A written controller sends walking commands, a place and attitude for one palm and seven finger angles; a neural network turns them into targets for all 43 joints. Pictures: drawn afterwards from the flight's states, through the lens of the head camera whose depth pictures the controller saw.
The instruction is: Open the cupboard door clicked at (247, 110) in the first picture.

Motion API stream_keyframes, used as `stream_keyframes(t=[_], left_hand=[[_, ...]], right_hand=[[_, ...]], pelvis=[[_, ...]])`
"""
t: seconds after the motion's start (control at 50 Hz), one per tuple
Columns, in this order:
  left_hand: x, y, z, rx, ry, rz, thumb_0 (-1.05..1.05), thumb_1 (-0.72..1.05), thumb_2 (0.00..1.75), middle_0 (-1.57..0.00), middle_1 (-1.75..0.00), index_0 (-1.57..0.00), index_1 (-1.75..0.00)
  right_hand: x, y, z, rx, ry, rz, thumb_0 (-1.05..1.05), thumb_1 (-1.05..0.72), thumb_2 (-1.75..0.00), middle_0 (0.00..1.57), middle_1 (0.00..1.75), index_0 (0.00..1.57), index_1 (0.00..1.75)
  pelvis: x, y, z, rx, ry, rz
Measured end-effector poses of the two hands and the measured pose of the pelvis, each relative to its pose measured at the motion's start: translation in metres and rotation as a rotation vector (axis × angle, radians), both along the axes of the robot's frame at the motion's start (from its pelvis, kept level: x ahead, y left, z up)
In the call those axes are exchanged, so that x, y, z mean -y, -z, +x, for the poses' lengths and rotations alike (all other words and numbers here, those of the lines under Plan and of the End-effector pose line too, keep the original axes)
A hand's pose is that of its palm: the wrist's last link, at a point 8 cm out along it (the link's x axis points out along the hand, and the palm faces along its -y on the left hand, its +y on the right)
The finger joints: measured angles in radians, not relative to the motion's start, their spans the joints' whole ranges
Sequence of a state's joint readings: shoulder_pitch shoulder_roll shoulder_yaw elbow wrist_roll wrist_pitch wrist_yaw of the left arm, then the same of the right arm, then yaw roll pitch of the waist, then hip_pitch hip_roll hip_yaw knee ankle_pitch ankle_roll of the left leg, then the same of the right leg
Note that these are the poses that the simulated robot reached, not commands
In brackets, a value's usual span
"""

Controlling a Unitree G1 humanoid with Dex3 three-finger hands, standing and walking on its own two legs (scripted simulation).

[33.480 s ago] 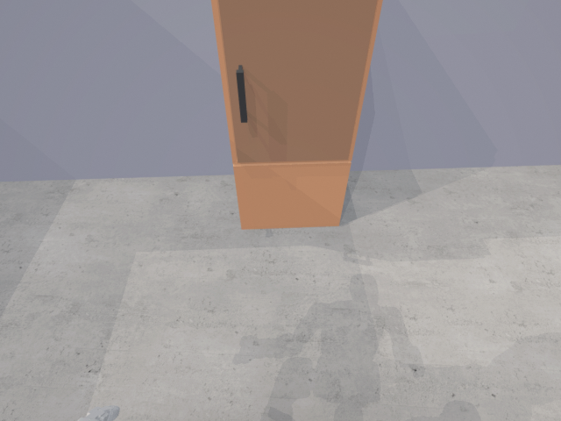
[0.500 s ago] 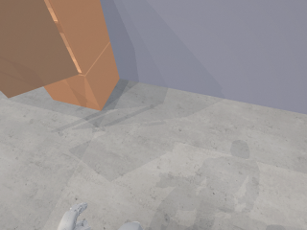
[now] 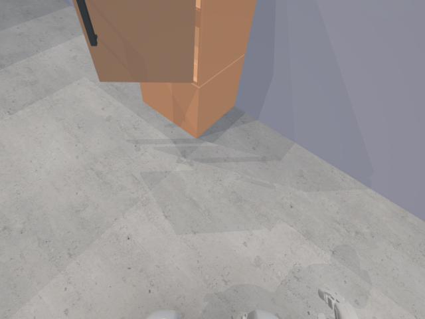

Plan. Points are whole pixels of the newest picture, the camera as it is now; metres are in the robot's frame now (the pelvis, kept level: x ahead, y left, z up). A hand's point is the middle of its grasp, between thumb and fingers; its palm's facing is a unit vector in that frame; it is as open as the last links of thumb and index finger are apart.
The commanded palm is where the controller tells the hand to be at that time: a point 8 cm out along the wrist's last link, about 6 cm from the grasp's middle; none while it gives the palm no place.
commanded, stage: turn to face it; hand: left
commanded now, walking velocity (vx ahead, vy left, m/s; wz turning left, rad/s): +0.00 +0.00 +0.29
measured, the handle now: (88, 19) +1.00 +0.53 -0.04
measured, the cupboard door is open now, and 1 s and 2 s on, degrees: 44 44 44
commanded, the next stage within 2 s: take the last steps up to it in 0.26 s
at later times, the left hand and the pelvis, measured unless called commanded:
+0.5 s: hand out of the picture +0.08 +0.15 -0.14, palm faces +0.13 -0.96 -0.24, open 7.4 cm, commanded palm none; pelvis +0.02 -0.05 +0.01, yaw +8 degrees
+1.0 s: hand out of the picture -0.07 +0.18 -0.17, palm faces +0.40 -0.90 -0.16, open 7.4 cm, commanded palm none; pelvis +0.11 +0.07 -0.01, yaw +17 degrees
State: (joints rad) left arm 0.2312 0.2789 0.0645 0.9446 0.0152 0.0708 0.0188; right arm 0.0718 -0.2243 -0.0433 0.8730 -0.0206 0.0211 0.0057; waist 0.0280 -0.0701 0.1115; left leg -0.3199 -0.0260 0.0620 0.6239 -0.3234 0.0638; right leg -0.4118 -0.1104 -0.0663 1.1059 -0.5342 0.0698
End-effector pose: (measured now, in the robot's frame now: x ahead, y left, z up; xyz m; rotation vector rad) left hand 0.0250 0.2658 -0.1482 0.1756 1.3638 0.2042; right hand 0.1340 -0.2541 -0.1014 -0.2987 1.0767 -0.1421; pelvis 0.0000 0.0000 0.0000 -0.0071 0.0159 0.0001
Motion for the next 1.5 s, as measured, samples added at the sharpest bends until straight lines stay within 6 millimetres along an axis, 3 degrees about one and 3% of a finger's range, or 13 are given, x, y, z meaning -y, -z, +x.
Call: stream_keyframes(t=[0.2, 0.36, 0.44, 0.52, 0.64, 0.74, 0.88, 0.98, 1.04, 1.12, 1.26, 1.38, 1.5], left_hand=[[0.007, -0.023, 0.041, 0.136, -0.011, -0.022, 0.01, 0.91, 0.9, -0.2, -0.3, -0.19, -0.3], [0.042, -0.03, 0.061, 0.183, 0.001, -0.016, 0.01, 0.91, 0.9, -0.2, -0.3, -0.2, -0.3], [0.062, -0.031, 0.057, 0.207, -0.008, 0.011, 0.01, 0.91, 0.9, -0.2, -0.3, -0.2, -0.3], [0.076, -0.041, 0.034, 0.183, -0.06, 0.008, 0.01, 0.91, 0.9, -0.21, -0.3, -0.2, -0.3], [0.077, -0.047, -0.015, 0.098, -0.182, 0.025, 0.0, 0.93, 0.9, -0.21, -0.3, -0.2, -0.3], [0.081, -0.045, -0.064, -0.027, -0.285, 0.001, 0.0, 0.92, 0.9, -0.21, -0.3, -0.2, -0.3], [0.081, -0.036, -0.117, -0.235, -0.412, -0.09, 0.01, 0.91, 0.9, -0.21, -0.3, -0.2, -0.3], [0.051, -0.013, -0.117, -0.338, -0.445, -0.165, 0.01, 0.91, 0.9, -0.21, -0.3, -0.2, -0.3], [0.014, -0.004, -0.08, -0.294, -0.419, -0.154, 0.01, 0.91, 0.9, -0.21, -0.3, -0.2, -0.3], [-0.043, -0.004, 0.005, -0.113, -0.35, -0.107, 0.01, 0.91, 0.9, -0.2, -0.3, -0.2, -0.3], [-0.116, -0.025, 0.16, 0.185, -0.224, -0.038, 0.01, 0.92, 0.9, -0.2, -0.3, -0.19, -0.3], [-0.14, -0.038, 0.258, 0.297, -0.136, -0.02, 0.01, 0.91, 0.9, -0.2, -0.3, -0.19, -0.3], [-0.134, -0.034, 0.335, 0.301, -0.043, -0.036, 0.01, 0.91, 0.9, -0.2, -0.3, -0.19, -0.3]], right_hand=[[-0.022, 0.0, -0.034, -0.113, -0.002, 0.044, 0.01, -0.9, -0.9, 0.2, 0.29, 0.2, 0.3], [0.003, 0.021, -0.075, -0.23, 0.045, 0.08, 0.01, -0.91, -0.89, 0.2, 0.29, 0.2, 0.3], [0.025, 0.04, -0.085, -0.271, 0.059, 0.103, 0.01, -0.91, -0.9, 0.2, 0.29, 0.2, 0.3], [0.038, 0.038, -0.077, -0.308, 0.029, 0.107, 0.01, -0.91, -0.9, 0.2, 0.29, 0.2, 0.3], [0.039, 0.029, -0.039, -0.306, -0.044, 0.103, 0.01, -0.91, -0.9, 0.2, 0.29, 0.2, 0.3], [0.013, 0.027, 0.018, -0.264, -0.132, 0.099, 0.01, -0.91, -0.9, 0.2, 0.29, 0.19, 0.3], [-0.073, 0.022, 0.125, -0.132, -0.29, 0.118, 0.01, -0.91, -0.9, 0.19, 0.29, 0.19, 0.3], [-0.147, 0.026, 0.188, 0.015, -0.367, 0.116, 0.01, -0.91, -0.9, 0.2, 0.29, 0.19, 0.3], [-0.17, 0.022, 0.189, 0.025, -0.349, 0.111, 0.0, -0.91, -0.9, 0.2, 0.29, 0.2, 0.3], [-0.182, 0.017, 0.165, -0.044, -0.28, 0.106, 0.0, -0.91, -0.9, 0.2, 0.29, 0.2, 0.3], [-0.161, 0.012, 0.127, -0.165, -0.132, 0.034, -0.02, -0.95, -0.9, 0.2, 0.29, 0.2, 0.3], [-0.166, 0.017, 0.082, -0.36, -0.042, 0.037, -0.01, -0.93, -0.9, 0.2, 0.29, 0.2, 0.3], [-0.185, 0.021, 0.057, -0.529, 0.046, 0.086, 0.0, -0.91, -0.9, 0.2, 0.29, 0.2, 0.3]], pelvis=[[0.0, -0.018, 0.007, 0.002, -0.052, -0.024], [0.024, -0.013, 0.009, -0.002, -0.088, -0.002], [0.041, -0.004, 0.011, -0.002, -0.105, 0.02], [0.046, -0.013, 0.017, 0.009, -0.148, 0.027], [0.046, -0.021, 0.035, 0.008, -0.207, 0.047], [0.03, -0.021, 0.052, 0.007, -0.246, 0.05], [-0.017, -0.012, 0.082, -0.003, -0.28, 0.037], [-0.068, 0.011, 0.109, -0.002, -0.289, 0.015], [-0.087, 0.008, 0.121, 0.012, -0.275, 0.02], [-0.108, -0.005, 0.14, 0.019, -0.262, 0.022], [-0.138, -0.016, 0.177, 0.019, -0.248, 0.028], [-0.153, -0.015, 0.218, 0.017, -0.24, 0.027], [-0.156, -0.008, 0.266, 0.011, -0.216, 0.017]])
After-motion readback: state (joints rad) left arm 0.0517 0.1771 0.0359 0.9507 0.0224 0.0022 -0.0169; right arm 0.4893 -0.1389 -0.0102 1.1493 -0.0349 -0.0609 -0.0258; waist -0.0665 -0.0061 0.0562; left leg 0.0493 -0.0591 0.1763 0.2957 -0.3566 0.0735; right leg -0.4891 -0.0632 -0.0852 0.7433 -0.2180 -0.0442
